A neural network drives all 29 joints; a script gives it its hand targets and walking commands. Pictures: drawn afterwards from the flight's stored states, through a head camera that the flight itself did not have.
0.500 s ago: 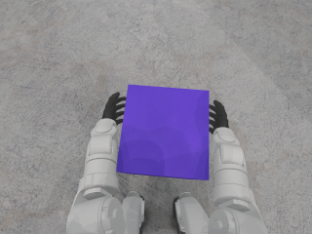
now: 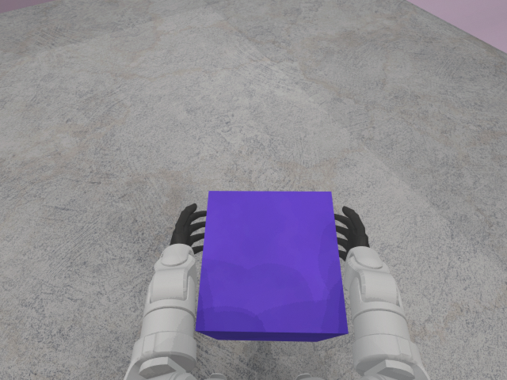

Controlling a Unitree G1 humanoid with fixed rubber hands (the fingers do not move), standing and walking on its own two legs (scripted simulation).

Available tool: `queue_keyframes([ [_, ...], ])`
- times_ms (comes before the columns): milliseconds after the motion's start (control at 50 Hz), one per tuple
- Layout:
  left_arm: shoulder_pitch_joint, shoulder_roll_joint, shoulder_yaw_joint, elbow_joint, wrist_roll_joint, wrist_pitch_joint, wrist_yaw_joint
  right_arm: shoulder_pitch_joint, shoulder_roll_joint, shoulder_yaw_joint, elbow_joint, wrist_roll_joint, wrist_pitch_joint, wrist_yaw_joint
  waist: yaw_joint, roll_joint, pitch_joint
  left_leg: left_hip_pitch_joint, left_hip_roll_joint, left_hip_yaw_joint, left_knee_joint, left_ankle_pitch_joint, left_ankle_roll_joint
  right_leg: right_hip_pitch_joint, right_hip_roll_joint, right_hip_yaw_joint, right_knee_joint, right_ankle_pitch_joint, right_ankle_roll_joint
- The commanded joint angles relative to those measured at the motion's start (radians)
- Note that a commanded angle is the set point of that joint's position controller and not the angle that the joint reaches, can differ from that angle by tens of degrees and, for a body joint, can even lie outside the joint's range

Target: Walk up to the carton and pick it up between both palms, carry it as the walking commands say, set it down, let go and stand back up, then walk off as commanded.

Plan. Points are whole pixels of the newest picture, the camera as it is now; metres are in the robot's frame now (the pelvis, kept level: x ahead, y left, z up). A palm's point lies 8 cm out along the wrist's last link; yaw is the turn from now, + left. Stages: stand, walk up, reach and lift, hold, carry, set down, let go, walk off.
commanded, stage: reach and lift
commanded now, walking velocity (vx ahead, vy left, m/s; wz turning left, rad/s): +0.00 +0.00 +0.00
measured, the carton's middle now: (268, 274) +0.31 -0.02 -0.09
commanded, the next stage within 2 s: hold in 1.94 s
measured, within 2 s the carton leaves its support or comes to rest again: neither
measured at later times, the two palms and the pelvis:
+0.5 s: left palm (171, 237) +0.32 +0.13 +0.05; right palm (368, 246) +0.30 -0.16 +0.05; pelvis +0.00 +0.00 +0.02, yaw +0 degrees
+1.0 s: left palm (161, 239) +0.31 +0.14 +0.07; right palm (370, 235) +0.30 -0.15 +0.07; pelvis +0.01 +0.00 +0.03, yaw +0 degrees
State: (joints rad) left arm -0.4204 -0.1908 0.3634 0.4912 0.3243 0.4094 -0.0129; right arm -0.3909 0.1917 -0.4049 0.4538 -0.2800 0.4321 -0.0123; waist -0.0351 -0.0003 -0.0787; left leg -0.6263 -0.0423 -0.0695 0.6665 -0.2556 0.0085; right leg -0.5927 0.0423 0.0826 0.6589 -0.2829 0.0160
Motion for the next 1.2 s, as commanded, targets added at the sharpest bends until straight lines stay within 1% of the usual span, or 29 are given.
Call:
queue_keyframes([
  [0, -0.522, -0.95, -0.543, 0.096, -0.161, -0.002, -0.25, -0.551, 1.014, 0.586, 0.086, 0.141, -0.005, 0.254, -0.012, -0.053, -0.443, 0.319, -0.049, -0.009, -0.087, 0.173, 0.017, 0.207, 0.059, -0.015, -0.102, 0.183, 0.006],
  [20, -0.48, -0.958, -0.575, 0.079, -0.159, 0.009, -0.252, -0.563, 1.014, 0.611, 0.03, 0.159, -0.006, 0.254, 0.001, 0.008, -0.474, 0.357, -0.053, 0.0, -0.095, 0.218, 0.011, 0.244, 0.062, -0.019, -0.104, 0.222, -0.004],
  [40, -0.516, -0.957, -0.576, 0.071, -0.169, 0.019, -0.252, -0.532, 1.016, 0.609, 0.042, 0.149, 0.006, 0.248, -0.027, -0.012, -0.473, 0.38, -0.048, -0.005, -0.106, 0.189, 0.009, 0.276, 0.054, -0.006, -0.126, 0.207, -0.006],
  [60, -0.527, -0.947, -0.566, 0.09, -0.176, 0.022, -0.258, -0.585, 1.018, 0.609, 0.042, 0.163, 0.009, 0.246, -0.004, -0.009, -0.474, 0.375, -0.047, 0.001, -0.102, 0.165, 0.011, 0.281, 0.052, -0.01, -0.118, 0.179, -0.002],
  [120, -0.586, -0.967, -0.605, 0.046, -0.195, 0.033, -0.255, -0.599, 1.019, 0.624, 0.027, 0.188, 0.025, 0.251, -0.009, 0.033, -0.497, 0.416, -0.042, -0.003, -0.139, 0.145, 0.005, 0.328, 0.052, -0.02, -0.143, 0.159, -0.006],
  [200, -0.581, -0.994, -0.583, 0.1, -0.217, 0.058, -0.264, -0.657, 0.993, 0.621, -0.001, 0.176, 0.047, 0.245, -0.039, -0.019, -0.431, 0.416, -0.043, -0.006, -0.156, 0.103, 0.004, 0.333, 0.048, -0.02, -0.178, 0.112, -0.006],
  [260, -0.544, -0.969, -0.569, 0.102, -0.201, 0.088, -0.257, -0.669, 0.993, 0.62, 0.0, 0.198, 0.08, 0.256, -0.002, 0.043, -0.413, 0.483, -0.03, -0.009, -0.193, 0.094, -0.001, 0.352, 0.036, -0.019, -0.196, 0.099, -0.015],
  [340, -0.553, -0.975, -0.575, 0.058, -0.22, 0.118, -0.252, -0.614, 1.007, 0.613, 0.03, 0.215, 0.121, 0.264, 0.002, 0.037, -0.39, 0.517, -0.029, -0.003, -0.218, 0.139, -0.001, 0.381, 0.045, -0.026, -0.216, 0.137, -0.014],
  [360, -0.519, -0.991, -0.541, 0.093, -0.223, 0.131, -0.252, -0.643, 0.96, 0.609, 0.001, 0.2, 0.128, 0.263, -0.006, -0.013, -0.343, 0.514, -0.029, -0.013, -0.225, 0.12, 0.005, 0.38, 0.043, -0.023, -0.231, 0.101, -0.013],
  [400, -0.531, -0.979, -0.592, 0.01, -0.243, 0.136, -0.251, -0.631, 1.006, 0.642, -0.031, 0.225, 0.143, 0.262, 0.012, 0.008, -0.349, 0.526, -0.031, -0.002, -0.238, 0.187, 0.002, 0.425, 0.051, -0.017, -0.242, 0.179, -0.011],
  [440, -0.541, -0.981, -0.605, 0.003, -0.252, 0.157, -0.249, -0.592, 0.999, 0.62, -0.031, 0.213, 0.162, 0.253, -0.019, 0.009, -0.289, 0.563, -0.02, -0.016, -0.249, 0.173, -0.002, 0.401, 0.041, -0.014, -0.25, 0.161, -0.021],
  [500, -0.507, -0.977, -0.618, -0.018, -0.265, 0.183, -0.253, -0.604, 0.988, 0.643, -0.104, 0.244, 0.181, 0.247, -0.019, 0.006, -0.279, 0.571, -0.024, -0.021, -0.263, 0.156, 0.003, 0.446, 0.035, -0.017, -0.271, 0.162, -0.014],
  [520, -0.495, -0.979, -0.621, -0.026, -0.266, 0.191, -0.254, -0.57, 0.993, 0.637, -0.091, 0.23, 0.199, 0.247, -0.033, -0.035, -0.291, 0.609, -0.015, -0.029, -0.278, 0.17, 0.001, 0.441, 0.041, -0.023, -0.28, 0.167, -0.012],
  [540, -0.485, -0.983, -0.634, -0.041, -0.274, 0.197, -0.255, -0.621, 0.987, 0.664, -0.156, 0.252, 0.197, 0.248, -0.002, -0.02, -0.311, 0.608, -0.02, -0.026, -0.277, 0.176, 0.0, 0.486, 0.04, -0.017, -0.281, 0.187, -0.012],
  [580, -0.475, -0.99, -0.659, -0.085, -0.286, 0.216, -0.246, -0.52, 0.974, 0.658, -0.129, 0.248, 0.223, 0.242, -0.039, 0.009, -0.283, 0.648, -0.021, -0.035, -0.286, 0.236, 0.0, 0.47, 0.038, -0.016, -0.293, 0.232, -0.02],
  [660, -0.483, -0.928, -0.634, -0.092, -0.26, 0.254, -0.246, -0.491, 0.94, 0.618, -0.102, 0.226, 0.273, 0.242, -0.037, 0.007, -0.165, 0.618, -0.021, -0.03, -0.329, 0.137, -0.002, 0.484, 0.033, -0.014, -0.329, 0.169, -0.015],
  [760, -0.462, -0.905, -0.604, -0.142, -0.25, 0.273, -0.236, -0.553, 0.952, 0.654, -0.16, 0.256, 0.296, 0.249, 0.034, -0.027, -0.149, 0.616, -0.03, -0.016, -0.349, 0.133, 0.006, 0.559, 0.029, -0.007, -0.343, 0.17, -0.005],
  [800, -0.462, -0.926, -0.635, -0.183, -0.283, 0.28, -0.239, -0.512, 0.944, 0.665, -0.169, 0.257, 0.297, 0.243, 0.023, -0.029, -0.167, 0.656, -0.03, -0.018, -0.345, 0.216, 0.0, 0.553, 0.029, 0.0, -0.347, 0.244, -0.008],
  [860, -0.392, -0.931, -0.635, -0.183, -0.257, 0.297, -0.232, -0.521, 0.923, 0.688, -0.229, 0.257, 0.295, 0.238, 0.051, 0.018, -0.187, 0.677, -0.035, -0.011, -0.344, 0.275, -0.01, 0.588, 0.032, 0.002, -0.344, 0.304, -0.013],
  [900, -0.383, -0.927, -0.634, -0.205, -0.257, 0.294, -0.229, -0.504, 0.927, 0.695, -0.234, 0.244, 0.294, 0.233, 0.048, -0.003, -0.206, 0.712, -0.035, -0.019, -0.337, 0.298, -0.007, 0.566, 0.027, 0.009, -0.343, 0.305, -0.016],
  [940, -0.443, -0.902, -0.669, -0.275, -0.284, 0.295, -0.229, -0.423, 0.923, 0.667, -0.194, 0.233, 0.299, 0.24, 0.026, 0.041, -0.185, 0.709, -0.033, -0.014, -0.351, 0.268, -0.017, 0.563, 0.032, 0.011, -0.351, 0.291, -0.023],
  [960, -0.401, -0.905, -0.666, -0.26, -0.287, 0.301, -0.232, -0.413, 0.916, 0.67, -0.199, 0.226, 0.303, 0.237, 0.008, -0.028, -0.176, 0.719, -0.025, -0.026, -0.35, 0.269, -0.011, 0.56, 0.031, -0.001, -0.348, 0.288, -0.019],
  [1000, -0.405, -0.919, -0.681, -0.277, -0.283, 0.298, -0.232, -0.406, 0.921, 0.672, -0.219, 0.224, 0.289, 0.234, 0.016, 0.031, -0.188, 0.714, -0.031, -0.018, -0.348, 0.277, -0.021, 0.56, 0.037, 0.005, -0.349, 0.291, -0.027],
  [1020, -0.367, -0.917, -0.642, -0.209, -0.27, 0.31, -0.233, -0.445, 0.919, 0.673, -0.22, 0.238, 0.292, 0.231, 0.036, 0.016, -0.152, 0.698, -0.035, -0.014, -0.346, 0.262, -0.013, 0.553, 0.029, 0.014, -0.355, 0.269, -0.024],
  [1040, -0.394, -0.918, -0.648, -0.236, -0.265, 0.305, -0.236, -0.457, 0.921, 0.662, -0.222, 0.214, 0.289, 0.235, 0.021, -0.044, -0.172, 0.701, -0.036, -0.02, -0.344, 0.208, -0.012, 0.54, 0.03, 0.004, -0.358, 0.21, -0.019],
  [1080, -0.401, -0.92, -0.658, -0.247, -0.288, 0.298, -0.242, -0.472, 0.931, 0.697, -0.242, 0.237, 0.279, 0.231, 0.042, 0.004, -0.196, 0.688, -0.037, -0.011, -0.343, 0.24, -0.014, 0.564, 0.025, 0.012, -0.346, 0.254, -0.021],
  [1140, -0.408, -0.909, -0.65, -0.241, -0.292, 0.292, -0.245, -0.48, 0.949, 0.706, -0.237, 0.232, 0.279, 0.232, 0.033, -0.055, -0.191, 0.699, -0.034, -0.016, -0.339, 0.218, -0.011, 0.547, 0.031, 0.005, -0.348, 0.206, -0.015],
  [1160, -0.422, -0.889, -0.663, -0.275, -0.29, 0.293, -0.243, -0.464, 0.957, 0.692, -0.22, 0.242, 0.285, 0.234, 0.051, -0.005, -0.176, 0.673, -0.037, -0.004, -0.338, 0.235, -0.013, 0.564, 0.033, 0.008, -0.344, 0.235, -0.015],
  [1180, -0.438, -0.894, -0.653, -0.239, -0.284, 0.298, -0.243, -0.421, 0.948, 0.659, -0.165, 0.218, 0.282, 0.232, 0.019, -0.006, -0.156, 0.68, -0.036, -0.007, -0.332, 0.219, -0.015, 0.531, 0.027, 0.012, -0.349, 0.215, -0.023],
])
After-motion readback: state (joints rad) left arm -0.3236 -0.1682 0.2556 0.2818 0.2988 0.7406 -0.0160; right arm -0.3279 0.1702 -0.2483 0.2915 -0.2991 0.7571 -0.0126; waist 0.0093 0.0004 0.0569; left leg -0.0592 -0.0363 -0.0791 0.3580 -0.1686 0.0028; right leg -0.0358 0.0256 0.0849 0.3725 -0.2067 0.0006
